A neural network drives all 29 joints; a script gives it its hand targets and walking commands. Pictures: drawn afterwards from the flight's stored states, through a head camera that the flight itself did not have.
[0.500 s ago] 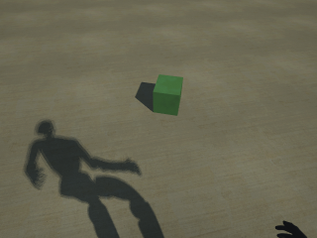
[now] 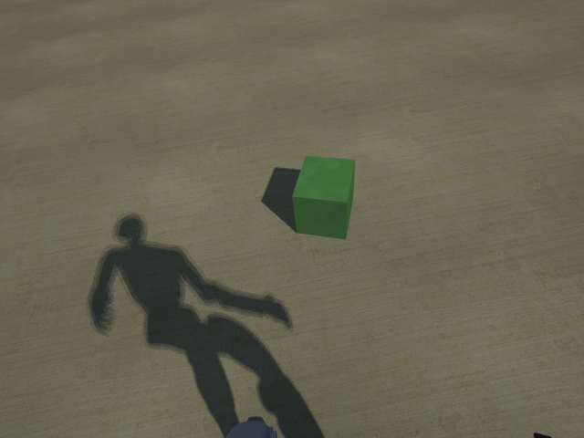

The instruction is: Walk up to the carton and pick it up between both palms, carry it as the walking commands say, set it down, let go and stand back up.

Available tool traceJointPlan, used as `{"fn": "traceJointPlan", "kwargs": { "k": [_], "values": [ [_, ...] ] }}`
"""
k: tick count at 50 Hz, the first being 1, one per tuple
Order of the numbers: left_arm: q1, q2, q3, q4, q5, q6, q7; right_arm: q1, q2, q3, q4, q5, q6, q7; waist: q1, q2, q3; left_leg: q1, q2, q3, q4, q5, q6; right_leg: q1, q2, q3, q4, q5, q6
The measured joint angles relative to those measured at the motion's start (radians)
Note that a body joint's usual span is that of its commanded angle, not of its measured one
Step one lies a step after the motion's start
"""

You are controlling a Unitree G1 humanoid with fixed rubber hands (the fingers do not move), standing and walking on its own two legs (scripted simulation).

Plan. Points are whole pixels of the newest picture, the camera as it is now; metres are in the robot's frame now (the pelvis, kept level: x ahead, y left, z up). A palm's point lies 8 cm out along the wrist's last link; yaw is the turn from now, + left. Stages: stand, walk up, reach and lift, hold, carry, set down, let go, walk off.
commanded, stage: walk up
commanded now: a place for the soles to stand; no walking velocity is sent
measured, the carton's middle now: (325, 197) +1.18 -0.01 -0.66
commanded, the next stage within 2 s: none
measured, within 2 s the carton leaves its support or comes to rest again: neither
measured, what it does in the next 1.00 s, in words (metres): walks ahead: left foot, then right foot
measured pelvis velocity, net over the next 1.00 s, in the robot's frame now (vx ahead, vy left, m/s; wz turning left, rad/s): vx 0.42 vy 0.03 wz -0.03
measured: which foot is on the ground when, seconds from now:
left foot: up 0.00-0.18, down 0.20-0.62, up 0.64-0.96, down 0.98-1.00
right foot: down 0.00-0.22, up 0.24-0.56, down 0.58-0.98, up 1.00-1.00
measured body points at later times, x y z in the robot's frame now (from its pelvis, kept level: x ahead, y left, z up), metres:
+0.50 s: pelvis +0.23 +0.04 -0.01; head +0.25 +0.04 +0.44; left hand +0.33 +0.38 -0.10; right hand +0.29 -0.30 -0.11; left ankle +0.22 +0.16 -0.75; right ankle +0.33 -0.10 -0.72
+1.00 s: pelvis +0.42 +0.03 -0.02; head +0.42 +0.04 +0.43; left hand +0.49 +0.37 -0.11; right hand +0.51 -0.31 -0.10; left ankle +0.52 +0.15 -0.75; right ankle +0.40 -0.10 -0.74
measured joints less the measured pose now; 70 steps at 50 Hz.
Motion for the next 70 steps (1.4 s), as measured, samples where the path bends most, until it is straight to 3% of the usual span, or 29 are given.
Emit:
{"fn": "traceJointPlan", "kwargs": {
  "k": [4, 9, 10, 12, 14, 16, 23, 28, 30, 31, 34, 37, 45, 49, 51, 54, 58, 64, 66, 70],
  "values": [
    [0.050, 0.009, 0.000, 0.007, -0.006, 0.009, -0.003, -0.029, 0.007, -0.007, 0.002, -0.011, 0.010, 0.006, 0.017, -0.014, -0.004, 0.023, 0.013, 0.005, -0.205, 0.081, -0.002, 0.072, 0.004, -0.006, -0.020, -0.048, 0.017],
    [0.077, 0.022, -0.012, 0.006, -0.004, 0.020, -0.002, -0.077, 0.015, -0.010, -0.002, 0.001, 0.002, 0.002, 0.033, -0.030, -0.026, 0.115, -0.010, 0.026, -0.328, 0.115, 0.011, 0.134, -0.001, -0.004, 0.019, -0.148, 0.055],
    [0.080, 0.025, -0.015, 0.004, -0.003, 0.021, 0.000, -0.080, 0.011, -0.008, -0.010, 0.001, -0.007, -0.002, 0.034, -0.033, -0.030, 0.150, -0.021, 0.029, -0.359, 0.081, 0.020, 0.130, -0.006, 0.001, 0.064, -0.186, 0.057],
    [0.062, 0.023, -0.020, 0.006, -0.009, 0.030, 0.007, -0.090, 0.011, -0.015, -0.020, -0.005, -0.024, -0.019, 0.017, -0.046, -0.016, 0.152, -0.039, 0.033, -0.315, 0.123, 0.024, 0.067, -0.018, 0.033, 0.267, -0.255, 0.026],
    [0.036, 0.016, -0.031, 0.005, -0.004, 0.036, 0.013, -0.084, 0.022, -0.014, -0.027, 0.007, -0.029, -0.027, 0.004, -0.056, 0.001, 0.165, -0.047, 0.037, -0.267, 0.072, 0.028, -0.030, 0.001, 0.081, 0.483, -0.253, 0.006],
    [0.020, 0.016, -0.034, 0.004, -0.008, 0.034, 0.011, -0.069, 0.036, -0.011, -0.032, 0.019, -0.030, -0.032, -0.012, -0.073, 0.011, 0.208, -0.056, 0.046, -0.287, 0.041, 0.027, -0.111, 0.000, 0.095, 0.569, -0.215, 0.002],
    [-0.036, 0.010, -0.021, 0.002, 0.009, 0.046, -0.013, 0.033, 0.018, -0.011, -0.037, 0.021, -0.029, -0.038, -0.078, -0.078, 0.019, 0.341, -0.079, 0.068, -0.364, -0.009, 0.030, -0.251, -0.045, 0.072, 0.362, -0.121, 0.041],
    [-0.098, 0.017, 0.000, -0.003, 0.007, 0.039, -0.027, 0.097, -0.002, -0.016, -0.017, 0.021, -0.018, -0.037, -0.109, -0.064, 0.005, 0.413, -0.075, 0.078, -0.351, -0.091, 0.008, -0.236, -0.036, 0.066, 0.180, -0.015, 0.015],
    [-0.123, 0.017, 0.005, -0.009, 0.014, 0.032, -0.023, 0.114, -0.011, -0.013, -0.009, 0.023, -0.015, -0.036, -0.113, -0.043, -0.002, 0.419, -0.053, 0.071, -0.291, -0.149, -0.011, -0.203, -0.012, 0.052, 0.141, 0.031, 0.005],
    [-0.133, 0.018, 0.008, -0.017, 0.016, 0.024, -0.019, 0.115, -0.011, -0.010, -0.003, 0.026, -0.012, -0.036, -0.115, -0.030, 0.001, 0.399, -0.034, 0.062, -0.217, -0.178, -0.003, -0.193, 0.000, 0.040, 0.147, 0.083, 0.004],
    [-0.142, 0.012, 0.008, -0.038, 0.000, 0.011, -0.005, 0.088, 0.002, 0.007, 0.011, 0.015, -0.002, -0.041, -0.098, -0.026, 0.017, 0.264, -0.049, 0.009, 0.093, -0.195, 0.030, -0.162, 0.012, 0.036, 0.169, 0.027, 0.001],
    [-0.116, -0.007, -0.001, -0.044, -0.008, 0.014, 0.005, 0.077, 0.001, 0.013, 0.003, 0.015, -0.001, -0.039, -0.074, -0.018, 0.018, 0.153, -0.047, -0.002, 0.182, -0.145, 0.035, -0.096, 0.014, 0.041, 0.106, 0.015, -0.006],
    [-0.029, 0.006, -0.001, -0.047, 0.003, 0.038, -0.008, 0.066, 0.008, 0.004, 0.011, 0.000, 0.004, -0.013, -0.027, -0.030, -0.008, 0.091, 0.013, 0.025, -0.163, -0.011, -0.012, 0.023, 0.025, 0.020, 0.045, -0.043, 0.005],
    [0.006, 0.018, -0.004, -0.049, 0.001, 0.047, -0.012, 0.057, 0.002, -0.004, 0.003, -0.006, -0.016, -0.019, -0.007, -0.052, -0.037, 0.168, -0.016, 0.043, -0.321, -0.016, 0.013, 0.017, 0.019, 0.031, 0.137, -0.136, 0.010],
    [0.004, 0.013, -0.008, -0.042, -0.002, 0.054, -0.009, 0.050, -0.008, -0.009, -0.015, -0.009, -0.032, -0.035, -0.018, -0.060, -0.038, 0.156, -0.029, 0.045, -0.292, 0.066, 0.030, -0.049, 0.017, 0.064, 0.312, -0.240, -0.012],
    [-0.015, 0.015, -0.018, -0.022, -0.002, 0.059, -0.003, 0.037, 0.006, -0.009, -0.033, 0.004, -0.034, -0.046, -0.041, -0.091, -0.014, 0.180, -0.043, 0.055, -0.262, 0.056, 0.043, -0.157, 0.024, 0.107, 0.516, -0.227, 0.002],
    [-0.020, 0.009, -0.015, 0.007, 0.004, 0.056, -0.015, 0.045, 0.003, -0.011, -0.050, 0.000, -0.025, -0.045, -0.065, -0.089, -0.016, 0.237, -0.040, 0.066, -0.289, 0.022, 0.037, -0.217, -0.003, 0.077, 0.443, -0.207, 0.027],
    [-0.029, 0.023, 0.004, 0.021, 0.011, 0.043, -0.026, 0.071, -0.019, -0.014, -0.052, 0.004, -0.010, -0.035, -0.078, -0.049, -0.025, 0.276, -0.021, 0.069, -0.242, -0.069, 0.021, -0.182, -0.010, 0.048, 0.215, -0.088, 0.022],
    [-0.025, 0.031, 0.016, 0.023, 0.015, 0.031, -0.017, 0.077, -0.025, -0.012, -0.046, 0.002, 0.000, -0.035, -0.075, -0.017, -0.025, 0.253, 0.003, 0.043, -0.134, -0.163, 0.037, -0.157, 0.015, 0.025, 0.211, -0.037, 0.018],
    [-0.013, 0.026, 0.019, 0.009, 0.007, 0.017, 0.007, 0.055, 0.001, 0.006, -0.014, 0.011, 0.015, -0.042, -0.039, -0.007, -0.017, 0.114, -0.047, -0.039, 0.139, -0.186, 0.036, -0.111, 0.019, 0.014, 0.202, -0.079, 0.007]
  ]
}}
